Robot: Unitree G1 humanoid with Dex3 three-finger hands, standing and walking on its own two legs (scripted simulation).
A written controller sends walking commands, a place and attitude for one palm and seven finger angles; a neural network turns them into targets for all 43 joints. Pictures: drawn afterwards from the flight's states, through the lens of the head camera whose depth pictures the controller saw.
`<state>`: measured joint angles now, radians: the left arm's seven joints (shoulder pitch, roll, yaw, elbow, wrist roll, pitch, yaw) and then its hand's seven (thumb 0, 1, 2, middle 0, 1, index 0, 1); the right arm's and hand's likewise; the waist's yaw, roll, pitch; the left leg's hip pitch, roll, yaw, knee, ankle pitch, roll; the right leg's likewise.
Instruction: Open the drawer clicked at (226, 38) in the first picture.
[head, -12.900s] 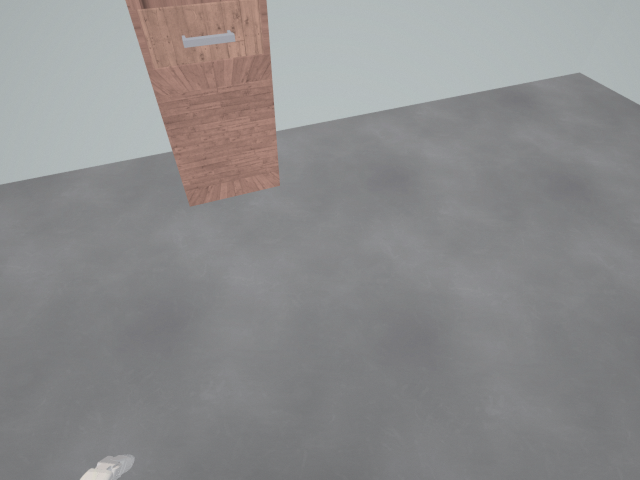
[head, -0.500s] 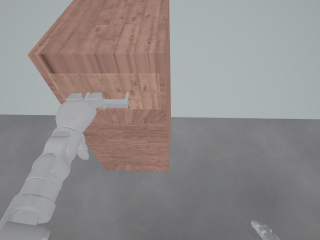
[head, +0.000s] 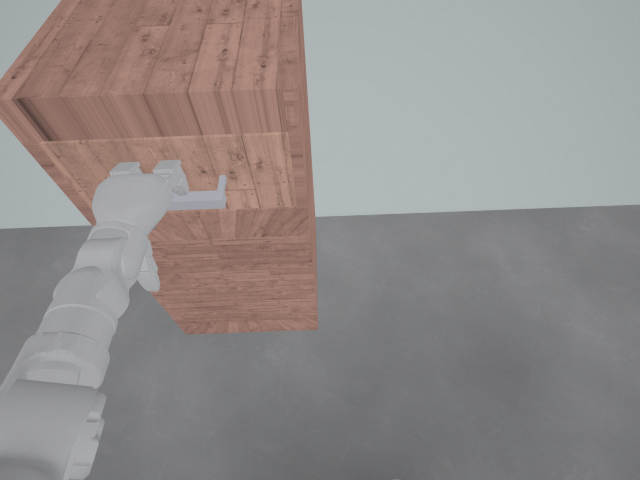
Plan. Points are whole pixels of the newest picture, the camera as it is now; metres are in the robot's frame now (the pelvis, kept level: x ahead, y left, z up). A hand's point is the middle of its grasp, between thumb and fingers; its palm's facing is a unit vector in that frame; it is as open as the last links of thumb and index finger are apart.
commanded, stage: move the hooked fingers above the handle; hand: left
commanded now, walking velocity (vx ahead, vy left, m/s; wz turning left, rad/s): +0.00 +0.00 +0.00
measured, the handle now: (176, 191) +0.56 +0.26 -0.03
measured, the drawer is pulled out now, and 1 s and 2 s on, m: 0.00 0.00 0.00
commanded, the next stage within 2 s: none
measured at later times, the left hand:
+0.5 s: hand (162, 200) +0.49 +0.24 +0.04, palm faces -0.07 +0.00 -1.00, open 13.8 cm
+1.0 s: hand (155, 193) +0.50 +0.26 +0.04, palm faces -0.04 -0.01 -1.00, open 13.8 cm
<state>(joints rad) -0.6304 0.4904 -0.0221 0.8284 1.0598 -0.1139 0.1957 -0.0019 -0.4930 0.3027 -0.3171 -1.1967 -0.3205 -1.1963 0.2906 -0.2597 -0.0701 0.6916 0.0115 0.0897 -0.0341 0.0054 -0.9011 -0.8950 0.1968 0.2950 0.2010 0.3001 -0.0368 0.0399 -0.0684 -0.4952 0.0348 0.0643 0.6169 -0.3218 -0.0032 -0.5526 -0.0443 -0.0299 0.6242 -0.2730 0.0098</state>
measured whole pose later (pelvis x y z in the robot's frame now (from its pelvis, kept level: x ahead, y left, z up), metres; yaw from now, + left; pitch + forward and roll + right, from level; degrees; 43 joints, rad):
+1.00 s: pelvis +0.00 +0.01 -0.01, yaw -1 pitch +19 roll -1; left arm -0.86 0.59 0.04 1.08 1.11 -0.12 0.26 0.00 -0.49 0.30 -0.32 -1.20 -0.32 -1.20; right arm 0.36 -0.26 -0.06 0.72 -0.01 0.12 -0.01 0.00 -0.90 -0.89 0.20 0.30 0.20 0.30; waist -0.12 0.04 -0.12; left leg -0.70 0.05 0.06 0.75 -0.38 0.01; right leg -0.73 -0.03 -0.03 0.70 -0.30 0.02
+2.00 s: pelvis +0.00 +0.01 -0.02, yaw -1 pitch +21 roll -1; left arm -0.91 0.61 0.04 1.11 1.11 -0.11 0.24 0.00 -0.49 0.30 -0.32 -1.20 -0.34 -1.21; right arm 0.35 -0.27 -0.05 0.71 -0.02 0.11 -0.03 0.00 -0.90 -0.89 0.20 0.30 0.20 0.30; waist -0.14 0.04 -0.11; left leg -0.75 0.05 0.05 0.77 -0.38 0.01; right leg -0.78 -0.03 -0.03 0.72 -0.30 0.02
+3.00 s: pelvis +0.00 +0.01 -0.03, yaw -1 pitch +23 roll -2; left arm -0.87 0.61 0.04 1.12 1.11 -0.18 0.27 0.00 -0.49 0.30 -0.31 -1.19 -0.32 -1.20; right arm 0.36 -0.27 -0.06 0.74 -0.03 0.10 -0.03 0.00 -0.90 -0.89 0.20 0.30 0.20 0.30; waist -0.14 0.04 -0.13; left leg -0.86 0.06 0.04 0.88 -0.43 0.01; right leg -0.88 -0.03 -0.04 0.81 -0.34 0.02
